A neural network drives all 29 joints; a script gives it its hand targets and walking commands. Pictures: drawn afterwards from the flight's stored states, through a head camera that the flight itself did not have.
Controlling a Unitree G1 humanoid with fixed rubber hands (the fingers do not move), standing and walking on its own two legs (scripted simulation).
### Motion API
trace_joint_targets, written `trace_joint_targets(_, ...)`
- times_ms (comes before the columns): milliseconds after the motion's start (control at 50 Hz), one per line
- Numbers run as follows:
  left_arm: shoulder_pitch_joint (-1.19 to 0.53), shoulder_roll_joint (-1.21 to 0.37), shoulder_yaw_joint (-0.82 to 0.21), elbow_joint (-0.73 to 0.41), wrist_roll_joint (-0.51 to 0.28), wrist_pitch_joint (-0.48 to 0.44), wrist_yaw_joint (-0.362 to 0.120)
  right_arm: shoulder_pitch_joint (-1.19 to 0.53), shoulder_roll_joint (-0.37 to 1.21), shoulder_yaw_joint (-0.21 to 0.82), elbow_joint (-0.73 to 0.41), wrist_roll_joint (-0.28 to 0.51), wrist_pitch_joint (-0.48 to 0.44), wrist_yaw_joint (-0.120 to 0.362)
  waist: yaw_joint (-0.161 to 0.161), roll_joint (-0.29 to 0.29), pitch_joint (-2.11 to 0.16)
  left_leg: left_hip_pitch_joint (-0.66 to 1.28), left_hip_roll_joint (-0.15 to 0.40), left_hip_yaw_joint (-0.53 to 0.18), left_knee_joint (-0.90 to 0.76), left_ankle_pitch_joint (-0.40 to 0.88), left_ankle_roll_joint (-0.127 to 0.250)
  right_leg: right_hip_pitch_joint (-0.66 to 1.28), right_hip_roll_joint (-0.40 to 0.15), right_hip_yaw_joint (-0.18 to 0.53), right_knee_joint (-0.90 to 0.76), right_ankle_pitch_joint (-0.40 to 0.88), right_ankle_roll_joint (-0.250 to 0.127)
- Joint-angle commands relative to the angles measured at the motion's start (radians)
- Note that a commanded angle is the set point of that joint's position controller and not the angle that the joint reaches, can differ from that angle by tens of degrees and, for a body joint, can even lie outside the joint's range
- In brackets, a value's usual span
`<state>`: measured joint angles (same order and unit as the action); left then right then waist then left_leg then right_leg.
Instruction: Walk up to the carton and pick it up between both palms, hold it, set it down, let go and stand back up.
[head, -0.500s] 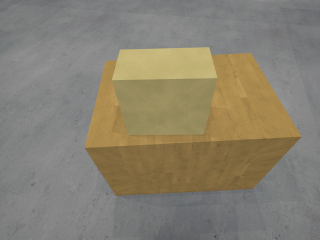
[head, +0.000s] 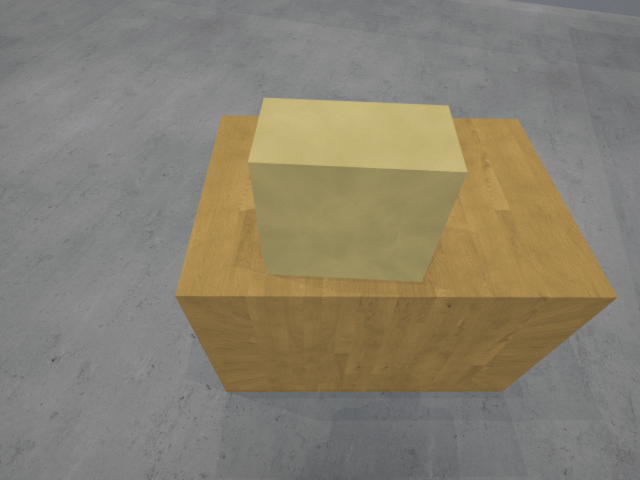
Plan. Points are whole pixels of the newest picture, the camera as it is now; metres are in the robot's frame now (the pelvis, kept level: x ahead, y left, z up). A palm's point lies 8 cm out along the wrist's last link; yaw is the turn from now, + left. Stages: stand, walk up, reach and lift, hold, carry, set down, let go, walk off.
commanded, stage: walk up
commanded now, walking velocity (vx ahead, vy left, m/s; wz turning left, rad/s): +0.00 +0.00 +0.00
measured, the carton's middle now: (349, 197) +0.57 -0.03 -0.04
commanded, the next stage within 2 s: none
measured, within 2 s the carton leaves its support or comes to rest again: neither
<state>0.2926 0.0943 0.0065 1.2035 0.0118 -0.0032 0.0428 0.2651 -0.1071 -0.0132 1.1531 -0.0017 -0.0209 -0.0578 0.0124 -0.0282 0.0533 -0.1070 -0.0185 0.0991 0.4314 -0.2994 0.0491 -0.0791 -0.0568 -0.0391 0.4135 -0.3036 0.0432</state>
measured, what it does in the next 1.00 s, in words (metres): stands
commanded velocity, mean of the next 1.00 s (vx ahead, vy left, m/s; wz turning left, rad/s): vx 0.03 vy -0.01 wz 0.00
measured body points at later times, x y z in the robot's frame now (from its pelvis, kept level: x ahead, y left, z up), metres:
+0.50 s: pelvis -0.01 +0.01 +0.00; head +0.00 +0.02 +0.45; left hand -0.05 +0.20 -0.17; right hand -0.05 -0.19 -0.16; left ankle -0.04 +0.08 -0.74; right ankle -0.05 -0.14 -0.74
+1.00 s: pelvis -0.01 +0.01 +0.00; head +0.00 +0.02 +0.45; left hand -0.07 +0.20 -0.17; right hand -0.06 -0.19 -0.15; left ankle -0.04 +0.08 -0.74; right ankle -0.06 -0.13 -0.71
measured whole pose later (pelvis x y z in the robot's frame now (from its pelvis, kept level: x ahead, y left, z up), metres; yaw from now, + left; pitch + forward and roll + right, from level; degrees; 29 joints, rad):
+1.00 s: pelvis -0.01 +0.01 +0.00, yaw -1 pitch -1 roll -1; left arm 0.33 0.10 0.02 1.24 0.02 0.04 0.02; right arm 0.35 -0.08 -0.03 1.15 -0.02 -0.02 -0.04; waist -0.03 -0.01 0.04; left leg -0.12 -0.01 0.12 0.40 -0.27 0.06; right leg -0.23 -0.05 -0.05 0.70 -0.42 0.06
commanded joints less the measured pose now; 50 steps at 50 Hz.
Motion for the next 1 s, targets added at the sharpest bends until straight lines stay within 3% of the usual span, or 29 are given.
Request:
trace_joint_targets(0, 0.103, 0.051, 0.007, 0.011, 0.001, 0.002, 0.004, 0.111, -0.079, -0.013, -0.002, -0.001, -0.008, 0.001, -0.007, 0.027, 0.021, 0.032, 0.142, -0.109, -0.069, 0.520, 0.002, -0.050, -0.058, 0.021, -0.036, 0.309, -0.036)
trace_joint_targets(40, 0.103, 0.049, 0.006, 0.016, -0.001, 0.004, 0.006, 0.110, -0.081, -0.012, -0.003, 0.001, -0.009, 0.000, -0.004, 0.048, 0.038, 0.026, 0.142, -0.113, -0.079, 0.510, 0.005, -0.054, -0.058, 0.025, -0.038, 0.286, -0.036)
trace_joint_targets(140, 0.096, 0.056, 0.006, 0.025, -0.002, 0.010, 0.006, 0.118, -0.076, -0.009, 0.001, -0.005, -0.009, 0.002, -0.003, 0.005, 0.052, 0.015, 0.138, -0.117, -0.096, 0.441, 0.007, -0.054, -0.058, 0.024, -0.051, 0.252, -0.031)
trace_joint_targets(300, 0.085, 0.060, 0.003, 0.032, -0.002, 0.012, 0.006, 0.136, -0.062, -0.005, 0.010, -0.001, -0.009, 0.003, -0.002, 0.025, 0.073, -0.005, 0.128, -0.114, -0.122, 0.385, 0.003, -0.050, -0.065, 0.027, -0.061, 0.227, -0.028)
trace_joint_targets(360, 0.082, 0.065, 0.004, 0.036, 0.001, 0.012, 0.005, 0.152, -0.055, -0.003, 0.014, -0.005, -0.008, 0.005, -0.008, 0.006, 0.073, 0.000, 0.131, -0.121, -0.127, 0.356, 0.005, -0.062, -0.060, 0.028, -0.064, 0.201, -0.032)
trace_joint_targets(380, 0.083, 0.061, 0.003, 0.036, -0.003, 0.011, 0.005, 0.153, -0.055, -0.003, 0.016, -0.004, -0.007, 0.005, -0.010, 0.035, 0.072, -0.001, 0.128, -0.116, -0.129, 0.353, 0.002, -0.060, -0.062, 0.030, -0.068, 0.194, -0.031)
trace_joint_targets(640, 0.099, 0.054, -0.001, 0.049, 0.002, 0.011, 0.004, 0.162, -0.047, -0.006, 0.019, -0.002, -0.003, 0.006, -0.014, 0.012, 0.087, -0.004, 0.125, -0.122, -0.147, 0.278, 0.005, -0.085, -0.062, 0.030, -0.074, 0.180, -0.025)
trace_joint_targets(660, 0.105, 0.052, -0.003, 0.055, 0.001, 0.011, 0.003, 0.166, -0.051, -0.009, 0.020, -0.004, -0.002, 0.006, -0.014, 0.031, 0.080, -0.001, 0.122, -0.118, -0.151, 0.253, 0.004, -0.088, -0.062, 0.033, -0.077, 0.166, -0.026)
trace_joint_targets(680, 0.105, 0.051, -0.004, 0.057, 0.002, 0.011, 0.004, 0.169, -0.046, -0.008, 0.019, -0.004, -0.001, 0.006, -0.012, 0.014, 0.084, 0.000, 0.121, -0.118, -0.150, 0.254, 0.003, -0.092, -0.062, 0.034, -0.078, 0.163, -0.027)
trace_joint_targets(760, 0.114, 0.046, -0.005, 0.059, 0.004, 0.011, 0.004, 0.165, -0.044, -0.010, 0.020, -0.005, -0.001, 0.008, -0.011, 0.030, 0.095, -0.001, 0.121, -0.117, -0.148, 0.273, 0.004, -0.095, -0.063, 0.035, -0.078, 0.174, -0.024)
trace_joint_targets(820, 0.115, 0.054, -0.002, 0.062, 0.004, 0.012, 0.003, 0.172, -0.049, -0.008, 0.023, -0.004, -0.001, 0.007, -0.010, 0.000, 0.079, 0.000, 0.123, -0.123, -0.147, 0.258, 0.006, -0.087, -0.063, 0.033, -0.079, 0.169, -0.025)
trace_joint_targets(840, 0.116, 0.050, -0.005, 0.056, 0.002, 0.011, 0.003, 0.163, -0.046, -0.007, 0.023, -0.004, -0.002, 0.007, -0.007, 0.023, 0.076, 0.000, 0.121, -0.120, -0.149, 0.249, 0.008, -0.091, -0.065, 0.036, -0.078, 0.175, -0.027)
trace_joint_targets(900, 0.119, 0.052, -0.002, 0.060, 0.005, 0.011, 0.003, 0.171, -0.044, -0.007, 0.027, -0.004, -0.001, 0.008, -0.013, 0.020, 0.083, 0.002, 0.120, -0.115, -0.146, 0.275, 0.003, -0.091, -0.064, 0.035, -0.078, 0.182, -0.026)
trace_joint_targets(920, 0.085, 0.169, 0.038, 0.020, 0.001, 0.026, -0.005, 0.343, -0.192, -0.059, 0.015, -0.023, 0.000, 0.006, -0.131, -0.022, -0.003, 0.254, 0.313, -0.404, -0.234, -0.423, 0.068, -0.402, 0.051, -0.090, 0.236, -0.256, 0.002)
trace_joint_targets(940, -0.027, 0.164, 0.040, -0.030, 0.013, 0.037, -0.014, 0.411, -0.257, -0.083, 0.037, -0.024, 0.009, 0.000, -0.166, 0.068, 0.068, 0.224, 0.504, -0.611, -0.348, -0.619, 0.106, -0.600, 0.009, -0.042, 0.433, -0.262, 0.016)
trace_joint_targets(960, -0.060, 0.137, 0.040, -0.056, 0.024, 0.040, -0.027, 0.374, -0.243, -0.080, 0.043, -0.025, 0.011, -0.004, -0.140, 0.063, 0.132, 0.113, 0.536, -0.632, -0.386, -0.608, 0.108, -0.620, -0.023, 0.038, 0.508, -0.167, 0.020)
trace_joint_targets(980, -0.054, 0.095, 0.032, -0.064, 0.021, 0.035, -0.038, 0.311, -0.205, -0.069, 0.034, -0.026, 0.004, 0.001, -0.102, 0.092, 0.165, 0.023, 0.506, -0.568, -0.381, -0.498, 0.110, -0.594, -0.045, 0.059, 0.539, -0.097, 0.015)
